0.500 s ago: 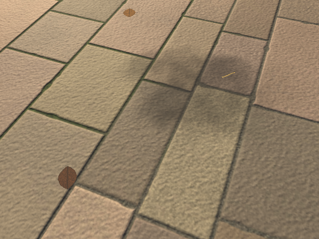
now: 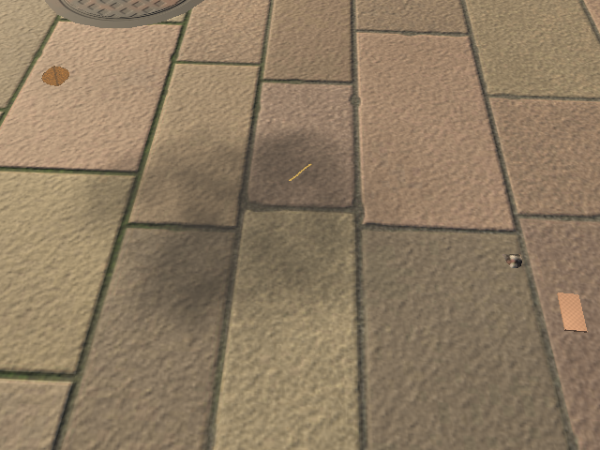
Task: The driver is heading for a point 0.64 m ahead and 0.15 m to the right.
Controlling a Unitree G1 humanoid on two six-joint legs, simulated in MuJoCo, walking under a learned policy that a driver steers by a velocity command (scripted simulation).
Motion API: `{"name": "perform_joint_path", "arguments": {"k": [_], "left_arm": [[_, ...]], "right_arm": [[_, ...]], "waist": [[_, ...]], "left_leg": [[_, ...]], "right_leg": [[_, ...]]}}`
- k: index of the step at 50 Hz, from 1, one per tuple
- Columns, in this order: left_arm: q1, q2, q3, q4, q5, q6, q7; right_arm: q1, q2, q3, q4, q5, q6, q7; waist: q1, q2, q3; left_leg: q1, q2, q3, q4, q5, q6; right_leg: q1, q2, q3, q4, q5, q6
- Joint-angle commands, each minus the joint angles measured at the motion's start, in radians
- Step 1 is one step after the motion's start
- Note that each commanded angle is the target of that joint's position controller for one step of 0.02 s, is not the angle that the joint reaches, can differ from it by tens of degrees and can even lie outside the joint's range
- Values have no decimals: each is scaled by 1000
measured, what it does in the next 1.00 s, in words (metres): walks ahead, turning right: right foot, then left foot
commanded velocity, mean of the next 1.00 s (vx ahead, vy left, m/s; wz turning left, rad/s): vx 0.05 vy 0.00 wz -0.37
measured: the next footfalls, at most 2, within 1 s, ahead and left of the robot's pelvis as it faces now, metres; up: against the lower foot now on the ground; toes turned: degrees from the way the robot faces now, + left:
right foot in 0.12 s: +0.21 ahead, -0.12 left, +0.00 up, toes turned -6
left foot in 0.58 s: +0.23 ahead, +0.11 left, +0.00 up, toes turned -22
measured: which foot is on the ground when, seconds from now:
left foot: down 0.00-0.14, up 0.16-0.56, down 0.58-1.00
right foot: up 0.00-0.10, down 0.12-0.58, up 0.60-0.88, down 0.90-1.00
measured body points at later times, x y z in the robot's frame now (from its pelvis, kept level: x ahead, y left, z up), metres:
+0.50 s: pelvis +0.12 -0.02 -0.01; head +0.15 -0.04 +0.44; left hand +0.35 +0.22 -0.09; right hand +0.19 -0.33 -0.12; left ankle +0.20 +0.13 -0.71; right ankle +0.17 -0.12 -0.74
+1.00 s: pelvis +0.13 +0.00 -0.01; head +0.14 -0.01 +0.44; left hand +0.35 +0.20 -0.11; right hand +0.15 -0.28 -0.13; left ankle +0.19 +0.12 -0.74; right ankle +0.07 -0.12 -0.74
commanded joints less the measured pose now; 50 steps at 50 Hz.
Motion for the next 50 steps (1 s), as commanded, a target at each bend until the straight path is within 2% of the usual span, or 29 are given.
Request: {"name": "perform_joint_path", "arguments": {"k": [1, 4, 5, 6, 7, 8, 9, 10, 11, 12, 15, 19, 22, 26, 28, 29, 30, 31, 32, 33, 35, 39, 42, 44, 45, 46, 47, 48, 50], "left_arm": [[2, 36, 9, -81, 5, 0, -26], [29, 81, 31, -103, 11, 10, -37], [100, 103, 45, -90, 11, 8, -36], [191, 157, 70, -66, 15, 5, -21], [224, 268, 95, -80, 15, 7, 7], [157, 308, 87, -131, 36, 1, 8], [137, 234, 71, -153, 24, -1, -6], [88, 191, 57, -158, 14, -7, -7], [48, 163, 51, -153, -1, -4, -2], [14, 139, 43, -159, -5, 4, 8], [-7, 151, 47, -181, 21, 14, 27], [7, 168, 56, -189, 9, 25, 50], [-2, 166, 57, -199, 11, 38, 54], [5, 141, 44, -198, 15, 49, 47], [-3, 126, 33, -195, 6, 58, 47], [36, 105, 26, -183, 5, 58, 48], [85, 56, 12, -181, 18, 55, 46], [37, 104, 29, -215, 8, 43, 47], [20, 168, 48, -200, 17, 36, 49], [34, 176, 57, -178, 9, 39, 47], [69, 120, 46, -142, 14, 56, 53], [15, 20, 4, -145, 7, 57, 45], [11, 37, 7, -132, -6, 53, 40], [43, 61, 10, -105, 6, 51, 41], [51, 109, 16, -112, 16, 52, 48], [46, 166, 29, -101, 21, 54, 52], [40, 100, 18, -93, 24, 51, 40], [33, 61, 7, -91, 30, 46, 33], [26, 61, 3, -80, 32, 33, 31]], "right_arm": [[-82, -178, -42, -70, 20, 4, -16], [-108, -200, -54, -71, 47, 27, -20], [-122, -196, -54, -74, 55, 34, -22], [-81, -168, -46, -67, 46, 37, -18], [-44, -107, -23, -90, -8, 35, -11], [44, -76, -5, -113, -21, 32, 2], [-11, -150, -20, -97, 8, 33, 11], [-79, -154, -21, -118, 28, 37, 9], [-96, -138, -21, -106, 17, 45, -3], [-111, -153, -27, -108, 3, 56, -17], [-84, -127, -25, -104, 0, 70, -20], [-119, -105, -15, -112, 2, 72, -24], [-141, -110, -16, -120, 8, 69, -18], [-116, -116, -16, -118, 12, 53, 0], [-67, -105, -16, -106, 8, 44, 13], [-56, -131, -22, -108, -6, 42, 17], [-58, -201, -32, -123, -28, 44, 14], [-83, -220, -35, -118, -50, 46, 14], [-124, -182, -27, -146, -43, 39, 11], [-145, -172, -27, -148, -24, 38, 6], [-163, -140, -15, -148, 6, 39, 1], [-139, -108, -3, -128, 3, 59, 1], [-87, -145, -10, -108, 11, 74, 2], [-53, -131, -2, -89, 22, 66, 6], [-40, -118, 6, -88, 8, 51, 12], [-9, -104, 9, -90, -9, 32, 24], [-55, -94, 15, -81, -15, 27, 25], [-104, -107, 12, -80, -12, 30, 25], [-124, -95, 14, -74, -5, 46, 16]], "waist": [[34, 121, -69], [67, 133, -84], [107, 115, -113], [139, 40, -165], [117, -189, -220], [36, -273, -384], [103, -91, -431], [89, -53, -325], [63, 24, -235], [48, 3, -191], [19, -58, -188], [41, -64, -207], [54, -95, -184], [66, -121, -187], [33, -113, -178], [36, -68, -164], [77, 145, -168], [78, 351, -93], [57, 267, -82], [67, 212, -84], [74, 169, -85], [44, 220, -114], [22, 245, -123], [34, 206, -111], [22, 128, -138], [-26, -22, -154], [11, -50, -162], [30, -22, -126], [31, -28, -76]], "left_leg": [[-12, 268, -37, -18, 582, 138], [41, 292, -36, 128, 660, 106], [30, 264, -15, 252, 683, 78], [-20, 194, 8, 445, 594, 28], [-266, 101, 21, 762, 65, -49], [-529, -74, -147, 1067, -519, -101], [-562, -23, -293, 1107, -448, -80], [-595, 6, -286, 1074, -364, -57], [-595, 42, -282, 989, -293, -56], [-560, 59, -285, 911, -243, -57], [-452, 25, -268, 796, -171, -70], [-433, 8, -290, 629, -117, -97], [-393, -7, -296, 534, -94, -99], [-313, -2, -273, 400, -103, -76], [-194, -5, -240, 203, 8, -41], [-123, 56, -286, 115, 72, -9], [-55, 257, -487, 41, 172, 67], [-172, 377, -681, -18, 235, 221], [-192, 370, -670, -15, 237, 252], [-167, 326, -595, 10, 262, 223], [-118, 268, -501, 49, 319, 184], [-66, 183, -367, 87, 395, 157], [-41, 194, -394, 118, 406, 167], [-97, 177, -394, 122, 354, 113], [-158, 156, -369, 142, 282, 60], [-190, 78, -286, 149, 168, 11], [-126, 48, -240, 156, 81, -33], [-120, 41, -232, 170, 67, -50], [-121, 42, -232, 181, 91, -45]], "right_leg": [[140, 12, -25, -105, 49, -19], [192, 52, -62, -163, -78, -68], [287, 89, -86, -234, -48, -94], [440, 124, -73, -318, 116, -130], [648, -88, 223, -306, 632, -213], [855, -304, 645, -341, 651, -459], [811, -267, 591, -401, 444, -432], [716, -218, 483, -415, 293, -373], [603, -162, 409, -434, 163, -310], [506, -129, 368, -454, 90, -280], [389, -71, 325, -478, 91, -266], [396, -55, 352, -469, -28, -255], [365, -39, 397, -478, -178, -239], [395, -51, 434, -430, -132, -226], [367, -23, 420, -381, -110, -190], [321, 19, 385, -333, -167, -143], [229, 136, 255, -131, -385, -76], [141, 225, 129, 3, -547, -31], [149, 189, 174, 175, -538, -3], [129, 197, 172, 262, -495, 12], [116, 181, 179, 327, -433, 48], [251, 116, 58, 26, -400, 78], [372, 115, 6, -250, -302, 67], [514, 99, 32, -463, -70, 25], [608, 26, 107, -427, 98, -6], [614, -15, 140, -335, 179, -59], [533, 0, 131, -340, 32, -83], [491, 15, 131, -360, -48, -76], [437, 28, 124, -375, -83, -55]]}}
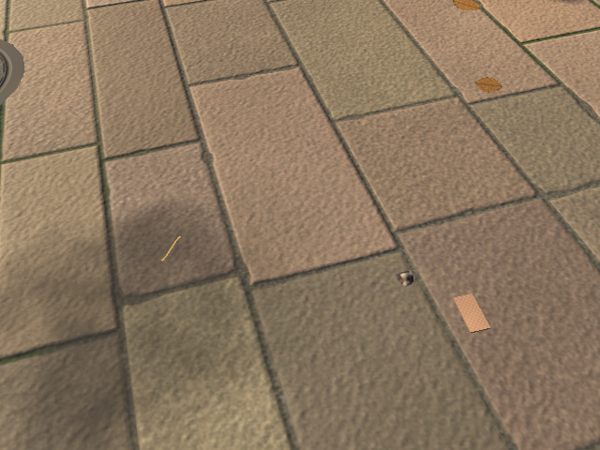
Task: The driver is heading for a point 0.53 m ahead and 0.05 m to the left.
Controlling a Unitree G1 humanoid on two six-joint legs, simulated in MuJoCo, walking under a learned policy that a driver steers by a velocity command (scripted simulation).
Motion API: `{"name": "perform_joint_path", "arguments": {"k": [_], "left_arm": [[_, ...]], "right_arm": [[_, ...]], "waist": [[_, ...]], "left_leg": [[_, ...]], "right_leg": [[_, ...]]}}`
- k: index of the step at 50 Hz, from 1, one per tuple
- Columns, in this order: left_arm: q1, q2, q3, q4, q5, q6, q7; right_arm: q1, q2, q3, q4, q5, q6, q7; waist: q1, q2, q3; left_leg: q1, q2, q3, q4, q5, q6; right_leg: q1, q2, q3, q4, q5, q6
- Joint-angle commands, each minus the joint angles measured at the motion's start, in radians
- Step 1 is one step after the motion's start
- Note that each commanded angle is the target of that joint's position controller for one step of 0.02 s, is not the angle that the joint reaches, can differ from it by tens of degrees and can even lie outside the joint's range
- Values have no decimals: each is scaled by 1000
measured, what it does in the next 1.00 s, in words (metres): walks ahead: right foot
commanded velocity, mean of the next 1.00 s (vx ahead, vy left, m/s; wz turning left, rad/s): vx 0.31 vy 0.00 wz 0.00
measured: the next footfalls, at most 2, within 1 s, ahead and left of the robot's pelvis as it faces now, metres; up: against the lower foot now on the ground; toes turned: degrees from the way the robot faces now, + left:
right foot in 0.86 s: +0.42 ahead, -0.12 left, +0.00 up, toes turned -1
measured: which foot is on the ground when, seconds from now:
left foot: down 0.00-0.86, up 0.88-1.00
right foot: down 0.00-0.38, up 0.40-0.84, down 0.86-1.00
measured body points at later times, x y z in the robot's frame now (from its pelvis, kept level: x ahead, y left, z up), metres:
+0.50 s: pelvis +0.06 +0.03 +0.01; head +0.07 +0.05 +0.45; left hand +0.17 +0.30 -0.12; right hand +0.07 -0.25 -0.12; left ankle +0.02 +0.11 -0.74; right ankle +0.02 -0.12 -0.66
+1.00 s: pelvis +0.32 -0.04 +0.00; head +0.35 -0.04 +0.45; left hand +0.45 +0.23 -0.11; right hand +0.36 -0.31 -0.14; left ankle +0.22 +0.11 -0.64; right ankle +0.38 -0.12 -0.74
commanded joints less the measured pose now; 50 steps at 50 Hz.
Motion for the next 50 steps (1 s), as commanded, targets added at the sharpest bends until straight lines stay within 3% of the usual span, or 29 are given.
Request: {"name": "perform_joint_path", "arguments": {"k": [1, 7, 9, 11, 12, 13, 15, 17, 18, 19, 20, 21, 22, 24, 26, 29, 32, 36, 39, 41, 42, 43, 44, 45, 46, 47, 48, 49, 50], "left_arm": [[-23, 109, 23, -51, 4, -32, -1], [-4, 98, 13, -17, 1, -46, 6], [32, 119, 21, 5, -6, -42, 11], [78, 173, 36, 12, -15, -39, 14], [94, 191, 40, 18, -19, -44, 15], [93, 191, 40, 22, -24, -53, 17], [65, 168, 35, 21, -32, -69, 17], [-20, 157, 32, 6, -47, -67, 11], [-36, 132, 26, 1, -39, -69, 10], [-55, 66, 7, -15, -26, -75, 7], [-66, 54, 7, -68, -37, -92, 14], [-56, 117, 24, -61, -57, -107, 16], [-33, 126, 27, -46, -66, -119, 7], [-36, 118, 30, -24, -46, -133, -4], [-62, 102, 32, -23, -33, -132, -19], [-122, 64, 21, -42, -29, -124, -29], [-225, 38, 5, -74, -35, -128, -39], [-318, 53, 0, -105, -44, -135, -58], [-321, 88, 7, -115, -43, -142, -69], [-188, 140, 32, -82, -38, -141, -63], [-13, 179, 55, -27, -40, -137, -53], [179, 237, 72, 15, -30, -129, -38], [222, 305, 80, 41, -20, -130, -47], [202, 192, 53, 39, -23, -131, -45], [113, 158, 40, 36, -24, -135, -40], [40, 139, 33, 32, -21, -141, -39], [-6, 109, 27, 36, -13, -149, -43], [-37, 92, 21, 42, 0, -158, -46], [-50, 85, 21, 53, 2, -164, -50]], "right_arm": [[-25, -121, -31, -44, 1, 0, -10], [-7, -116, -34, 9, 4, 10, -23], [7, -111, -35, 34, 11, 12, -27], [-25, -109, -38, 21, 23, 0, -27], [-47, -106, -38, 6, 31, -14, -23], [-50, -111, -41, -1, 39, -29, -18], [-27, -111, -44, 5, 51, -57, -1], [97, -103, -48, 68, 48, -75, 14], [181, -118, -58, 114, 36, -76, 16], [291, -166, -70, 141, 28, -78, 13], [362, -291, -95, 144, 24, -83, 23], [310, -235, -74, 126, 13, -92, 25], [247, -185, -59, 104, 18, -96, 19], [196, -170, -50, 84, 22, -93, 15], [223, -124, -32, 91, 16, -85, 14], [266, -142, -30, 104, 17, -73, 2], [278, -169, -32, 106, 17, -63, -11], [321, -177, -35, 126, 29, -57, -15], [310, -192, -46, 129, 35, -48, -16], [286, -218, -56, 121, 30, -39, -17], [276, -207, -52, 114, 24, -30, -19], [282, -172, -37, 87, 6, -29, -22], [438, 0, 10, 78, 14, -50, -8], [353, -125, -19, 89, 48, -74, -2], [231, -187, -41, 43, 77, -86, -2], [181, -178, -41, 33, 73, -89, -10], [167, -163, -46, 35, 56, -83, -15], [191, -146, -49, 41, 47, -68, -17], [214, -122, -47, 47, 43, -54, -19]], "waist": [[-1, -89, -38], [-2, -59, -5], [13, -76, -12], [46, -161, 52], [56, -201, 89], [51, -213, 117], [28, -211, 118], [-48, -161, 68], [-77, -119, 32], [-107, 38, -11], [-110, 307, -15], [-85, 216, 27], [-53, 143, 79], [-34, 82, 83], [-38, 90, 54], [-50, 73, 48], [-73, 75, 71], [-84, 81, 118], [-43, 86, 102], [45, 116, -11], [130, 107, -120], [194, 13, -269], [96, -295, -443], [144, -203, -382], [127, -158, -192], [91, -73, -115], [58, -54, -67], [20, -82, -52], [-1, -85, -46]], "left_leg": [[50, 21, -12, -36, 112, 9], [60, 21, -13, -46, 99, 0], [27, -26, 43, 7, -81, 1], [-116, -63, 94, 149, -212, 12], [-166, -48, 78, 221, -211, 29], [-206, -18, 45, 267, -212, 53], [-222, 18, 21, 231, -258, 99], [54, -14, 69, 1, -67, 119], [193, -30, 58, -29, 8, 103], [314, 110, -153, -135, -91, 132], [393, 325, -595, -313, -281, 274], [351, 383, -709, -354, -368, 331], [336, 354, -613, -345, -376, 306], [333, 283, -436, -355, -225, 243], [318, 218, -288, -367, -13, 207], [308, 186, -167, -374, 217, 214], [235, 165, -92, -398, 250, 206], [232, 203, -70, -407, 245, 212], [322, 243, -59, -339, 412, 190], [349, 230, -27, -158, 784, 167], [287, 186, 7, 40, 867, 139], [45, 139, 23, 349, 583, 111], [-318, -70, -13, 711, -246, 55], [-422, -41, -140, 828, -309, 71], [-485, 8, -114, 840, -224, 85], [-444, 61, -92, 795, -127, 86], [-400, 91, -90, 740, -67, 81], [-324, 113, -95, 709, -33, 75], [-277, 114, -88, 688, -36, 65]], "right_leg": [[-44, -70, 72, -96, 164, -48], [-75, -60, 72, -107, 106, -43], [-67, -53, 86, -142, -169, -68], [-77, -150, 248, -252, -491, -147], [-89, -220, 354, -302, -550, -194], [-95, -265, 416, -328, -537, -224], [-54, -281, 405, -314, -426, -229], [-151, -196, 259, -250, -291, -172], [-207, -136, 179, -154, -211, -140], [-302, -47, 54, 107, -133, -82], [-508, 63, -49, 386, -226, -29], [-593, 17, 40, 563, -286, -38], [-646, -34, 62, 621, -185, -59], [-662, -90, 26, 592, -17, -76], [-599, -107, -8, 524, 89, -64], [-581, -96, -57, 390, 175, -22], [-497, -73, -86, 195, 296, -1], [-434, -53, -92, 68, 357, -17], [-394, -41, -84, 17, 295, -65], [-190, 15, -124, 16, 243, -108], [40, 33, -138, 9, 253, -140], [378, -144, 66, 53, 207, -199], [680, -403, 596, -94, -89, -367], [599, -393, 692, -225, -225, -333], [441, -364, 514, -245, -166, -276], [288, -329, 377, -269, -25, -249], [175, -287, 269, -295, 84, -229], [92, -253, 186, -318, 212, -218], [43, -238, 133, -330, 348, -224]]}}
